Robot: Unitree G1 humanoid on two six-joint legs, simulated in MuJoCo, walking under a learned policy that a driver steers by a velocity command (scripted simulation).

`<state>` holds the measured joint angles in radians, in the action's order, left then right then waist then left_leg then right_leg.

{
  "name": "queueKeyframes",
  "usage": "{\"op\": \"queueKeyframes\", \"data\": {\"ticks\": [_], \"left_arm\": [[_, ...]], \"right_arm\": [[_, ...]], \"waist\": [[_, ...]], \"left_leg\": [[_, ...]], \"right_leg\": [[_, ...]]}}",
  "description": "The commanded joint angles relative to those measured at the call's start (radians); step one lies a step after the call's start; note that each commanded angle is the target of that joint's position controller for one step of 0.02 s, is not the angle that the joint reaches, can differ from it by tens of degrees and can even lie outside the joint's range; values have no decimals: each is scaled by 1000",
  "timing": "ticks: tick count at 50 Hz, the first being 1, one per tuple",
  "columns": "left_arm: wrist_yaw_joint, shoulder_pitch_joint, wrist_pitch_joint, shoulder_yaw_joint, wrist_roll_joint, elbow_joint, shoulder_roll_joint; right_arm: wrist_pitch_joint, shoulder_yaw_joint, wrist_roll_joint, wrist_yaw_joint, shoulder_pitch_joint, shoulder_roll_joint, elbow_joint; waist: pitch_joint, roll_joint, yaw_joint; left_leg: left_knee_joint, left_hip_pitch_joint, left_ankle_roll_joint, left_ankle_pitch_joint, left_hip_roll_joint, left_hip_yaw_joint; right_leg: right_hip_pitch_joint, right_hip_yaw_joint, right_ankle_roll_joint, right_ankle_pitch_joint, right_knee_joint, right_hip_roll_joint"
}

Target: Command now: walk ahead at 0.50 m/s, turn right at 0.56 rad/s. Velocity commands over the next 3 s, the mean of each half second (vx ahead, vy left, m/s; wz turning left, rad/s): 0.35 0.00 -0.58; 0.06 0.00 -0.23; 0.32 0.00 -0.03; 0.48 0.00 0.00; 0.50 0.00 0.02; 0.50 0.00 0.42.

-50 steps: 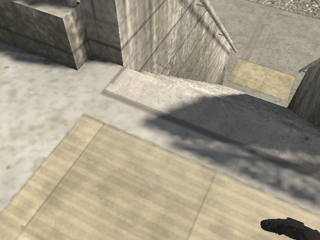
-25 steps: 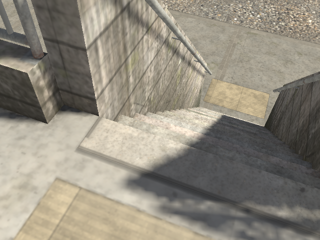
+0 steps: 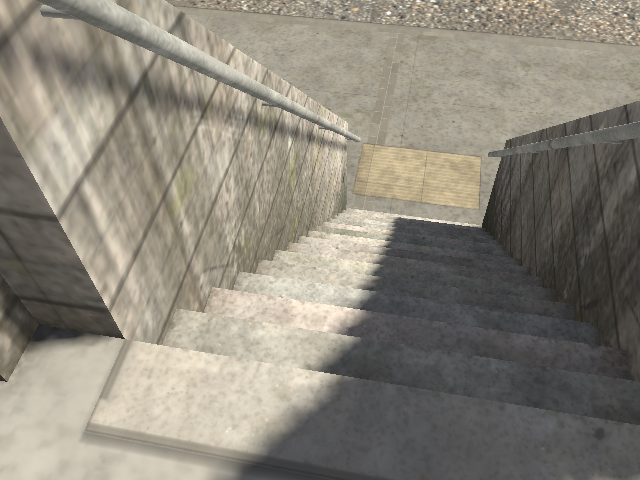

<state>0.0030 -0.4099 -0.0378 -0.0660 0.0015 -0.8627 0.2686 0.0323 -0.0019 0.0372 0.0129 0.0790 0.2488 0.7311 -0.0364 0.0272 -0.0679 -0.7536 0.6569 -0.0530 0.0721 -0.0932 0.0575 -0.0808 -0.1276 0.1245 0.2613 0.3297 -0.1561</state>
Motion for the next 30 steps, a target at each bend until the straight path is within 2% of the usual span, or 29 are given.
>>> {"op": "queueKeyframes", "data": {"ticks": [1,3,5,6,7,8,9,10,11,12,13,15,17,19,22,25,27,28,29,30], "left_arm": [[-11,-77,1,-38,13,49,160],[-19,-45,1,-41,19,72,176],[-17,28,-6,-48,18,98,203],[-9,37,-14,-44,8,102,187],[-5,24,-25,-20,-3,135,104],[-2,-87,-20,-10,-6,165,67],[-9,-89,-1,-17,30,125,135],[0,-9,6,-21,35,130,142],[3,20,14,-18,31,142,117],[8,20,28,-19,38,145,107],[10,2,45,-18,34,146,96],[11,16,59,-21,25,169,90],[13,55,71,-17,19,195,79],[18,111,80,-8,21,224,61],[32,183,83,12,24,262,28],[34,225,90,11,21,291,41],[29,187,78,7,17,290,42],[25,111,58,4,26,265,44],[13,56,37,-18,35,264,123],[6,77,33,-24,15,313,205]], "right_arm": [[22,-8,-8,-2,-130,71,-110],[32,-12,-11,-5,-103,93,-116],[42,-29,-9,-14,62,134,-73],[55,-46,-3,-28,190,178,-48],[60,-64,17,-46,361,256,-45],[44,-80,17,-46,321,319,-51],[32,-75,1,-40,274,236,-50],[31,-54,-5,-36,214,147,-65],[32,-43,-8,-34,187,108,-61],[38,-38,-12,-34,188,95,-54],[46,-34,-18,-31,183,81,-50],[56,-37,-20,-27,194,99,-41],[49,-43,-18,-30,190,118,-38],[36,-44,-20,-35,189,122,-37],[22,-48,-22,-37,178,134,-42],[7,-63,-21,-32,211,170,-41],[-7,-69,-21,-31,214,176,-44],[-13,-69,-24,-31,219,167,-41],[-18,-63,-19,-29,281,145,-48],[-35,-37,-4,-22,374,46,-81]], "waist": [[19,-101,-28],[26,-114,-1],[83,-113,84],[149,-52,152],[310,83,206],[348,278,119],[230,128,96],[111,18,98],[52,-7,84],[42,35,69],[56,78,52],[82,105,39],[87,112,32],[68,112,36],[67,117,49],[68,124,76],[88,111,65],[126,49,29],[189,-135,10],[262,-294,90]], "left_leg": [[84,-34,7,-12,76,-56],[154,-116,29,39,96,-37],[250,-375,63,82,139,-46],[310,-583,97,86,77,5],[342,-819,149,276,-187,258],[467,-931,257,327,-374,705],[458,-818,271,446,-357,701],[462,-694,255,317,-305,524],[458,-609,244,32,-254,355],[449,-567,226,-192,-216,233],[432,-531,220,-407,-183,137],[423,-511,222,-613,-163,35],[426,-504,226,-636,-166,-31],[422,-492,221,-605,-162,-88],[389,-432,203,-509,-141,-175],[315,-426,184,-430,-159,-180],[205,-429,163,-361,-166,-165],[78,-401,129,-288,-132,-185],[-162,-291,67,-3,-62,-233],[-427,-134,19,667,48,-184]], "right_leg": [[28,-205,101,-534,5,241],[32,-250,83,-554,54,260],[-41,-261,41,-615,177,229],[-125,-224,9,-546,349,174],[-240,-113,-18,-229,640,110],[-521,-15,-40,358,841,-19],[-606,-9,-38,288,941,89],[-601,6,-51,203,938,114],[-578,20,-70,163,916,132],[-549,32,-87,158,889,153],[-505,56,-100,151,896,150],[-484,73,-113,93,888,132],[-505,81,-124,42,850,130],[-523,103,-128,-30,759,144],[-415,154,-119,-124,556,157],[-322,189,-100,-76,419,134],[-244,203,-77,-55,319,108],[-125,190,-58,-146,207,87],[21,-10,-14,-413,115,234],[119,-359,114,-935,173,543]]}}
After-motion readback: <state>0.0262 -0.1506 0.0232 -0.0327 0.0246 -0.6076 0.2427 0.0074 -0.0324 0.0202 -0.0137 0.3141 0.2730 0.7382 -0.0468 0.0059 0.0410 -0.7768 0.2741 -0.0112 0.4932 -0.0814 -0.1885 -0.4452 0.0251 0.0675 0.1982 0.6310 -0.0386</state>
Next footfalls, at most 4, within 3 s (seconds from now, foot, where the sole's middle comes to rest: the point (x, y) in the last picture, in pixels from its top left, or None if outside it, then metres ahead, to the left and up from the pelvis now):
0.12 left None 0.24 0.13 -0.78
0.58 right None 0.29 -0.10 -0.78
0.92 left None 0.30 0.10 -0.78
1.68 left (380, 432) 0.56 -0.04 -0.78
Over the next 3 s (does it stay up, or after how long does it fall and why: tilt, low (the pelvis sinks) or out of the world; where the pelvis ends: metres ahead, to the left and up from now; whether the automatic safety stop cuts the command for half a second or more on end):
stays up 0.75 -0.11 -0.25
